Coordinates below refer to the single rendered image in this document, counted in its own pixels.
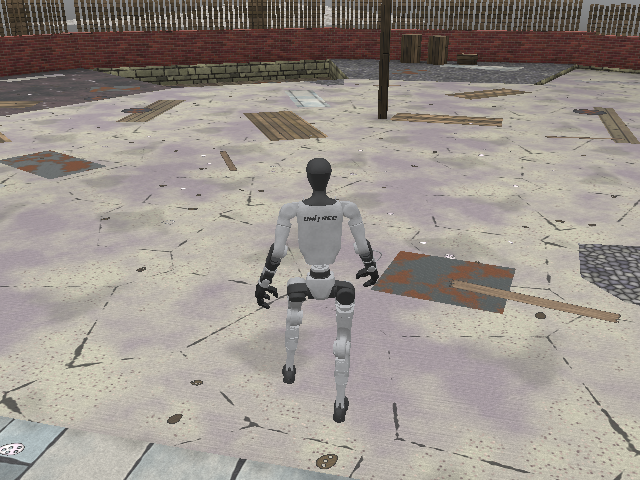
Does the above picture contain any robot right forearm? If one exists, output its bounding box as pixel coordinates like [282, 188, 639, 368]
[359, 239, 377, 272]

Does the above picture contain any robot left hand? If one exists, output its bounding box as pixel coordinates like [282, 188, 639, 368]
[255, 283, 278, 309]

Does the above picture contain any right robot foot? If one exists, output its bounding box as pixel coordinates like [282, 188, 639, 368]
[333, 396, 349, 423]

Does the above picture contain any right robot upper arm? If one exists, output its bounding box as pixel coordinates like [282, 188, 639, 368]
[340, 201, 370, 255]

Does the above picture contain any robot left forearm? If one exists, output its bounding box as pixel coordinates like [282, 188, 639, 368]
[258, 243, 281, 288]

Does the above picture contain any left robot upper arm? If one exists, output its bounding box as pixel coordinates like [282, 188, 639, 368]
[272, 202, 299, 259]

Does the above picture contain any robot left thigh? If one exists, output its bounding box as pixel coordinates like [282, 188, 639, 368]
[287, 277, 307, 326]

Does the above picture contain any robot right hand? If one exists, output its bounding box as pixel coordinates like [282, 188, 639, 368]
[356, 268, 379, 287]

